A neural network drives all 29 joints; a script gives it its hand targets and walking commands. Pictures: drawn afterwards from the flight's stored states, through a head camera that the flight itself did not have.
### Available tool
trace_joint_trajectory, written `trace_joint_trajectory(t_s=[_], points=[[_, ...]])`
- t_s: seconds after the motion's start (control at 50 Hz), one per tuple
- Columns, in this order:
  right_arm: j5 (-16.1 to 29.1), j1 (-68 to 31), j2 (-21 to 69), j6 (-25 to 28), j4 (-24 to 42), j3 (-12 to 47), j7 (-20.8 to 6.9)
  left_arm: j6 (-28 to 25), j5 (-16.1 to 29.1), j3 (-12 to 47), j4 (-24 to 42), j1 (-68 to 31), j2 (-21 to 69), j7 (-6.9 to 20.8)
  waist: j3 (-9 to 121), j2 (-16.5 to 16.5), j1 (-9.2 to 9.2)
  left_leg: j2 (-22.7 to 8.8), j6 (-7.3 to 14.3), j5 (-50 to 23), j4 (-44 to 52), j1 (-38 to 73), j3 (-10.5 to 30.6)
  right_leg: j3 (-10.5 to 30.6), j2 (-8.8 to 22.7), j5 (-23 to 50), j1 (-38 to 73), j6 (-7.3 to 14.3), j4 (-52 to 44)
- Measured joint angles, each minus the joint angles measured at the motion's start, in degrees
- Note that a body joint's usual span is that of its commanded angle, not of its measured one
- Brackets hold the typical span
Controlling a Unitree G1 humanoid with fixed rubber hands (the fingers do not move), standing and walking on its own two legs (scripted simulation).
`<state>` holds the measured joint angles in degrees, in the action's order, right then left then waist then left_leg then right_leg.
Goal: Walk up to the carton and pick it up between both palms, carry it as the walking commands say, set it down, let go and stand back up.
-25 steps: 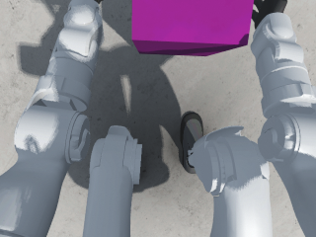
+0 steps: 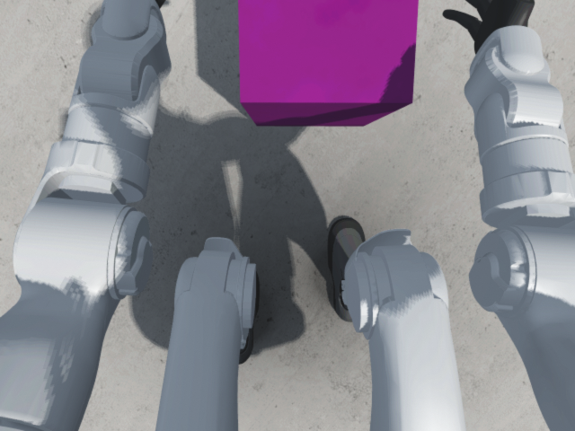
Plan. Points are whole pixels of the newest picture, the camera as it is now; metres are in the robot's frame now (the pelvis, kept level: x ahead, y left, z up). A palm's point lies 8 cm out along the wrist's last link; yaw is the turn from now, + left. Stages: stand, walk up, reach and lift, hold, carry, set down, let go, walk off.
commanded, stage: set down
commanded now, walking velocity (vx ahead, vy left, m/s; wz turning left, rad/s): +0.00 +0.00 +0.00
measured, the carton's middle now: (317, 43) +0.58 -0.07 -0.29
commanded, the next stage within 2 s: let go in 1.00 s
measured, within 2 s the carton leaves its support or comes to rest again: neither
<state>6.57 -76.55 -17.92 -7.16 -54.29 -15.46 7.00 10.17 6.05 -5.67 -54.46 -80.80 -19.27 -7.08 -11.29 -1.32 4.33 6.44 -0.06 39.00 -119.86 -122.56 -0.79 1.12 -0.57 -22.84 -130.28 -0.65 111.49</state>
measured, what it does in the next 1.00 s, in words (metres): rises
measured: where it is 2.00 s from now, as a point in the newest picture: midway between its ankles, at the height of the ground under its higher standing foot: (293, 308)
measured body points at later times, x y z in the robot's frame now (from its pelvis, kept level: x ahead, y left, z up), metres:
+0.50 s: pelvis +0.02 -0.01 +0.13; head +0.35 -0.03 +0.44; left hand +0.60 +0.13 +0.03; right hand +0.54 -0.25 +0.02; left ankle +0.08 +0.10 -0.38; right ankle +0.15 -0.12 -0.38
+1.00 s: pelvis +0.05 +0.00 +0.25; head +0.35 -0.03 +0.59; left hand +0.59 +0.14 +0.15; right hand +0.53 -0.24 +0.14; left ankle +0.08 +0.10 -0.38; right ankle +0.15 -0.12 -0.38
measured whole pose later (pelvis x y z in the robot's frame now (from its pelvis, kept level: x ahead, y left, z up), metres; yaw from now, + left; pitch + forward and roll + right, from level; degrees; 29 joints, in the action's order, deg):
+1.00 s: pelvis +0.05 +0.00 +0.25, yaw +0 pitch +44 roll +2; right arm -6.9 -59.9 -8.6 -8.0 -46.3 -24.8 1.6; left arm 8.0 -5.6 -18.5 -54.3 -66.3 -14.2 1.6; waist 2.9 -1.4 3.7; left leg 5.4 0.3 21.3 -59.4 -82.3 2.2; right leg 2.2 -0.2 -10.3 -87.9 -0.3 54.0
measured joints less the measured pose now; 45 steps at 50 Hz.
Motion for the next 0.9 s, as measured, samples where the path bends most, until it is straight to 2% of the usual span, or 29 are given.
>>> trace_joint_trajectory(t_s=[0.2, 0.56, 0.9], points=[[-3.5, 4.6, 3.3, -2.0, 3.9, -2.1, -0.3, 0.3, -3.7, -5.7, -0.6, 3.1, 0.9, 2.4, 7.8, 0.1, 0.17, -0.6, -0.1, -1.9, 11.3, 5.3, 0.0, 0.8, -0.7, 0.7, 5.2, 0.2, -10.0], [-5.6, 12.2, 5.7, -4.1, 10.4, -3.7, -2.0, 1.2, -6.0, -8.2, 4.2, 10.6, 1.5, 5.9, 13.7, 0.8, -0.05, -1.2, -0.5, -7.7, 32.8, 19.1, 1.7, 0.6, -0.7, 4.4, 20.0, 0.8, -30.4], [-10.2, 16.5, 8.3, -2.1, 9.7, -7.0, -4.4, -1.2, -8.8, -10.8, 1.5, 14.1, 3.3, 8.4, 14.3, 0.1, -0.30, -1.0, 0.2, -16.2, 56.3, 37.3, 2.7, 1.2, 0.3, 11.1, 39.2, 0.4, -53.2]])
